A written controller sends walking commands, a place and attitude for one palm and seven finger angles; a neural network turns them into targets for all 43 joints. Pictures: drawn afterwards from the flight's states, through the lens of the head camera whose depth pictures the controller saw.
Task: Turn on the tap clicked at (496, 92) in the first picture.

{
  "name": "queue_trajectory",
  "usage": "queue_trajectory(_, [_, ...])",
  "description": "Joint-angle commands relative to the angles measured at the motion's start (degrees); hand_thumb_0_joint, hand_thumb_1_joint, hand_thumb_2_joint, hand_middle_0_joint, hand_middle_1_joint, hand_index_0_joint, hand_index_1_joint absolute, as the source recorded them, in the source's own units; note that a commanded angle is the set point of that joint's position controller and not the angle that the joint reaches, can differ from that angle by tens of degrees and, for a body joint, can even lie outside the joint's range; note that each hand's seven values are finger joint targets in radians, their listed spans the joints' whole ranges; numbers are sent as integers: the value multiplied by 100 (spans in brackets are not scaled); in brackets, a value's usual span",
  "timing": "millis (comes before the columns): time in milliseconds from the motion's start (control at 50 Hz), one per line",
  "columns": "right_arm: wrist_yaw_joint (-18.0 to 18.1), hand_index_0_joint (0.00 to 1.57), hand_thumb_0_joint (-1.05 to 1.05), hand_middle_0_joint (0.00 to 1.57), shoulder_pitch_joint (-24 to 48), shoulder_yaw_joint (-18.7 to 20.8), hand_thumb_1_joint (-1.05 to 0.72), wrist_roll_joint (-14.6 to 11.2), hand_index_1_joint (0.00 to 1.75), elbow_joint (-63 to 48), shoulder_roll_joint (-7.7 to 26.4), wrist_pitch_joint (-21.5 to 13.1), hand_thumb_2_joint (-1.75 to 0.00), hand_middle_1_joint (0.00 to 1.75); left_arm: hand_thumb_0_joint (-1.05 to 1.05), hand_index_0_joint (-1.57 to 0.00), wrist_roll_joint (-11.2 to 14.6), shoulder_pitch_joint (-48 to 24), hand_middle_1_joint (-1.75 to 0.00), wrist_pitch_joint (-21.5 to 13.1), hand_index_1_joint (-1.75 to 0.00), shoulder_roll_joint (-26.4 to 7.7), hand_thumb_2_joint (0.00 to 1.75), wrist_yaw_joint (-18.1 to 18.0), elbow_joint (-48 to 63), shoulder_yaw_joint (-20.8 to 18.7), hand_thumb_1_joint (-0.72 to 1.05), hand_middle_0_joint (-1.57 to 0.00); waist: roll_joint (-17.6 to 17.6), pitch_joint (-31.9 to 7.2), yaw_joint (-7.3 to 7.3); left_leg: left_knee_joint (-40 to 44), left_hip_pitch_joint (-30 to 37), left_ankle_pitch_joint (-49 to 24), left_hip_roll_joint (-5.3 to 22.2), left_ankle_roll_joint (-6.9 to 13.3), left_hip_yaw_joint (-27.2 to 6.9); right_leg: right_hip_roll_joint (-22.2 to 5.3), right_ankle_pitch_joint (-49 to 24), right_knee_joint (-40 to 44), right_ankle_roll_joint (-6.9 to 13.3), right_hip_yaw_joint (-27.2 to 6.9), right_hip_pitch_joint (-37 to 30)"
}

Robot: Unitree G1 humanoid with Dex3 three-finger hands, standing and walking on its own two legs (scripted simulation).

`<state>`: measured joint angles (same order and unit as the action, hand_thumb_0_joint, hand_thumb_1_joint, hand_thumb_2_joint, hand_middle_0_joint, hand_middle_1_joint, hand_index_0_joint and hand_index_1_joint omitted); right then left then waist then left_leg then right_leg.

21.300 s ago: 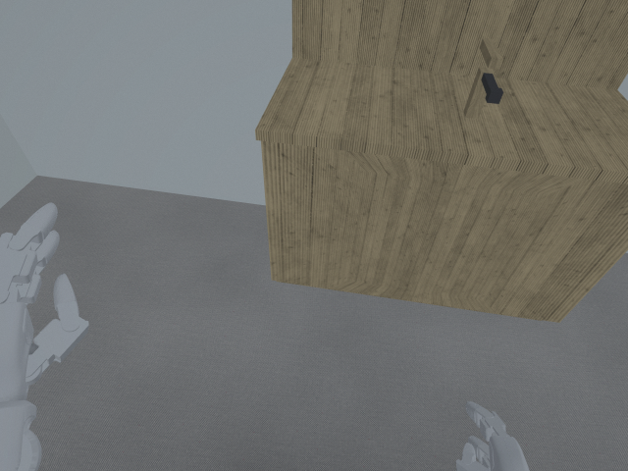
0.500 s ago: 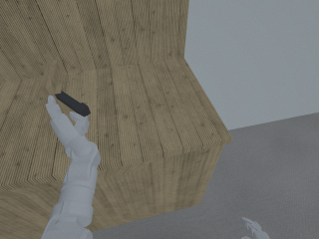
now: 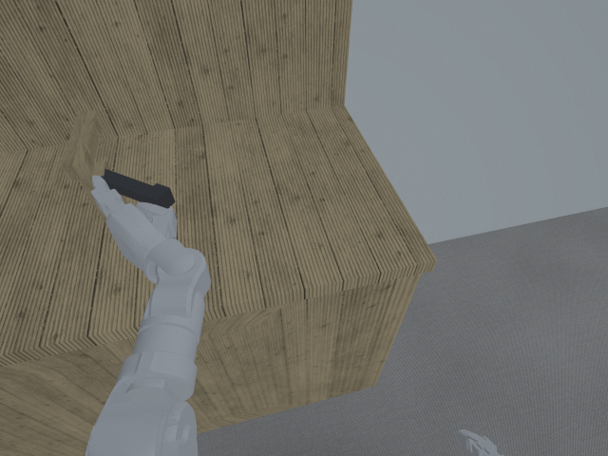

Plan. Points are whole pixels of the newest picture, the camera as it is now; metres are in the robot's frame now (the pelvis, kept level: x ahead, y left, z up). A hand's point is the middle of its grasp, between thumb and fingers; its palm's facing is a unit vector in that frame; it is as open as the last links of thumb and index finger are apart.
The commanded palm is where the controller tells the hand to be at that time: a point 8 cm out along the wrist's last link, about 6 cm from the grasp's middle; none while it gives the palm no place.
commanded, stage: push the lever round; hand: left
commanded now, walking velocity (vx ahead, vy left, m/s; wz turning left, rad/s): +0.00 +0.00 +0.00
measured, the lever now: (159, 198) +0.44 +0.22 +0.11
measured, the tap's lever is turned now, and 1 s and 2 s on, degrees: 51 80 80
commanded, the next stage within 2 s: lift the hand up off the lever in 0.72 s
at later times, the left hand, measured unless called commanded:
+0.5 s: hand (190, 196) +0.45 +0.18 +0.10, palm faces +0.80 -0.59 -0.11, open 7.5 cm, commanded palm +0.40 +0.20 +0.10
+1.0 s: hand (193, 187) +0.47 +0.18 +0.10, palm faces +0.79 -0.60 -0.10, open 7.7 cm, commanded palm +0.41 +0.20 +0.11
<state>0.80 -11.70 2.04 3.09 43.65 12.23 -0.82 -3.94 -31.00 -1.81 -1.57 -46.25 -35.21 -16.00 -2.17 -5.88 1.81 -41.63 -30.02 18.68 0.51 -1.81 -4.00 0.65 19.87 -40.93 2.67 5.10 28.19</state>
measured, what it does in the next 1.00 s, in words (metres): stands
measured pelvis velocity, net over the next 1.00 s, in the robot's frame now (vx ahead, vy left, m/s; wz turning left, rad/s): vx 0.01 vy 0.00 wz -0.02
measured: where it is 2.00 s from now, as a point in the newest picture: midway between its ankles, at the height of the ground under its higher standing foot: outside the picture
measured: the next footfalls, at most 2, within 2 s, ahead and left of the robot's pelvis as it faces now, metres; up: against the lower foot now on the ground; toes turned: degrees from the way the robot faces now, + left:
none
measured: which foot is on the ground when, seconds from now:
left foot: down 0.00-1.00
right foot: down 0.00-1.00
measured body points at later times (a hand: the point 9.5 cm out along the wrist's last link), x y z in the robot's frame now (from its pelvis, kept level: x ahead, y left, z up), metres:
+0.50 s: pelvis +0.00 -0.01 -0.01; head +0.04 -0.02 +0.44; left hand +0.40 +0.21 +0.11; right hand +0.10 -0.25 -0.14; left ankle +0.02 +0.14 -0.71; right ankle +0.01 -0.09 -0.71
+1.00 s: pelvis +0.01 +0.00 +0.00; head +0.05 -0.01 +0.44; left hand +0.42 +0.21 +0.11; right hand +0.07 -0.26 -0.14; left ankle +0.02 +0.14 -0.71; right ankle +0.01 -0.09 -0.71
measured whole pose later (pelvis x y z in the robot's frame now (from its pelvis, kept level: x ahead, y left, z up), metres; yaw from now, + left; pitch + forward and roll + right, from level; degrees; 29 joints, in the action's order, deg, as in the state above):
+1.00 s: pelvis +0.01 +0.00 +0.00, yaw -1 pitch +12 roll +0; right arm -2.2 -16.4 3.4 5.2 44.6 12.3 -0.2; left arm -7.3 -42.1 -1.4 -3.3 -50.9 -45.5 -22.8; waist -2.2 -8.0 4.8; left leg -43.3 -34.7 20.1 1.3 -2.1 -3.4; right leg 1.4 21.0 -42.6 3.0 4.5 33.3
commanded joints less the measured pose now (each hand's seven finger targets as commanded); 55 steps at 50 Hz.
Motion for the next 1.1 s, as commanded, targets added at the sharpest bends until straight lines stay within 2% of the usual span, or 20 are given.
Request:
queue_trajectory(0, [-14,20,0,20,324,205,-90,46,30,-650,665,-243,-90,30,0,-15,-239,-2694,-15,-315,-15,-605,90,-126,1171,283,90,-15,302,-1653,134,379,612,-1008,-156,232,226,-46,-1088,693,-104,-184,-641])
queue_trajectory(80, [-55,20,0,20,251,242,-90,82,30,-563,679,-221,-90,30,0,-15,-305,-2682,-15,-249,-15,-796,90,-281,959,-12,90,-15,224,-1744,62,339,552,-1094,-151,205,201,-28,-1160,635,-80,-154,-652])
queue_trajectory(140, [-115,20,0,20,248,215,-90,98,30,-548,646,-234,-90,30,0,-15,-330,-3099,-15,-219,-15,-396,90,-349,837,364,90,-15,265,-1629,227,276,533,-988,-149,223,227,-39,-1046,630,-105,-145,-427])
queue_trajectory(180, [-99,20,0,20,207,237,-90,112,30,-469,695,-217,-90,30,0,-15,-360,-3136,-15,-188,-15,-740,90,-442,620,-10,90,-15,403,-1633,179,307,402,-878,-148,219,188,-33,-935,649,-108,-156,-447])
queue_trajectory(200, [-124,20,0,20,231,227,-90,112,30,-517,664,-221,-90,30,0,-15,-350,-3279,-15,-187,-15,-499,90,-452,650,209,90,-15,378,-1680,245,292,433,-886,-154,230,220,-45,-939,637,-126,-165,-413])
queue_trajectory(280, [-119,20,0,20,99,242,-90,151,30,-429,687,-189,-90,30,0,-15,-472,-3369,-15,-164,-15,-852,90,-513,319,-140,90,-15,298,-1735,202,242,306,-855,-163,228,229,-39,-939,602,-121,-186,-379])
queue_trajectory(340, [-143,20,0,20,31,237,-90,165,30,-472,656,-177,-90,30,0,-15,-483,-3561,-15,-198,-15,-742,90,-514,231,-35,90,-15,374,-1829,284,177,288,-929,-161,252,277,-57,-1086,575,-143,-204,-404])
queue_trajectory(380, [-139,20,0,20,-37,267,-90,181,30,-450,690,-159,-90,30,0,-15,-513,-3381,-15,-189,-15,-1028,90,-549,136,-367,90,-15,309,-1925,179,163,231,-989,-167,248,270,-34,-1171,538,-135,-211,-464])
queue_trajectory(460, [-158,20,0,20,-147,247,-90,182,30,-491,687,-144,-90,30,0,-15,-486,-3643,-15,-195,-15,-966,90,-526,12,-289,90,-15,519,-1874,312,127,119,-963,-170,278,327,-68,-1283,566,-192,-237,-496])
queue_trajectory(480, [-139,20,0,20,-166,276,-90,183,30,-460,722,-131,-90,30,0,-15,-520,-3516,-15,-196,-15,-1248,90,-541,-16,-560,90,-15,415,-1927,207,148,75,-949,-177,271,295,-47,-1237,556,-168,-249,-542])
queue_trajectory(520, [-158,20,0,20,-204,256,-90,185,30,-478,684,-133,-90,30,0,-15,-522,-3741,-15,-211,-15,-1006,90,-517,-3,-315,90,-15,374,-1908,327,122,134,-1009,-167,280,326,-55,-1316,532,-182,-234,-463])
queue_trajectory(580, [-146,20,0,20,-301,287,-90,207,30,-426,739,-123,-90,30,0,-15,-564,-3643,-15,-214,-15,-1357,90,-551,-194,-655,90,-15,416,-1917,269,121,30,-979,-174,290,318,-42,-1331,542,-188,-246,-513])
queue_trajectory(760, [-210,20,0,20,-446,299,-90,210,30,-409,736,-139,-90,30,0,-15,-562,-3980,-15,-271,-15,-1071,90,-526,-298,-363,90,-15,407,-1900,454,109,97,-994,-149,295,354,-26,-1333,550,-206,-217,-387])
queue_trajectory(800, [-230,20,0,20,-475,310,-90,224,30,-411,726,-145,-90,30,0,-15,-588,-4007,-15,-322,-15,-1084,90,-547,-124,-384,90,-15,112,-2087,399,122,236,-1127,-149,278,337,-5,-1380,484,-167,-202,-387])
queue_trajectory(860, [-277,20,0,20,-504,332,-90,241,30,-454,716,-164,-90,30,0,-15,-560,-3727,-15,-322,-15,-981,90,-554,46,-346,90,-15,203,-2277,327,79,333,-1397,-150,266,369,16,-1702,452,-165,-176,-576])
queue_trajectory(880, [-256,20,0,20,-514,352,-90,249,30,-431,749,-149,-90,30,0,-15,-563,-3548,-15,-303,-15,-1251,90,-569,50,-622,90,-15,254,-2290,244,110,299,-1431,-140,260,338,24,-1745,443,-157,-160,-669])
queue_trajectory(940, [-272,20,0,20,-422,325,-90,204,30,-503,708,-135,-90,30,0,-15,-518,-3643,-15,-244,-15,-992,90,-501,328,-322,90,-15,269,-2138,310,143,347,-1494,-134,262,375,3,-1886,495,-170,-167,-738])
queue_trajectory(980, [-249,20,0,20,-397,344,-90,216,30,-466,744,-149,-90,30,0,-15,-518,-3479,-15,-167,-15,-1241,90,-531,256,-598,90,-15,278,-2060,228,182,326,-1426,-136,267,351,20,-1787,535,-166,-159,-752])
queue_trajectory(1040, [-262,20,0,20,-341,320,-90,207,30,-501,693,-172,-90,30,0,-15,-519,-3593,-15,-136,-15,-1021,90,-516,513,-344,90,-15,271,-2092,267,211,443,-1469,-129,257,382,13,-1796,558,-164,-153,-787])
queue_trajectory(1080, [-244,20,0,20,-310,333,-90,216,30,-472,717,-169,-90,30,0,-15,-548,-3440,-15,-89,-15,-1193,90,-531,564,-512,90,-15,182,-2079,188,255,505,-1529,-116,239,345,26,-1788,562,-137,-131,-817])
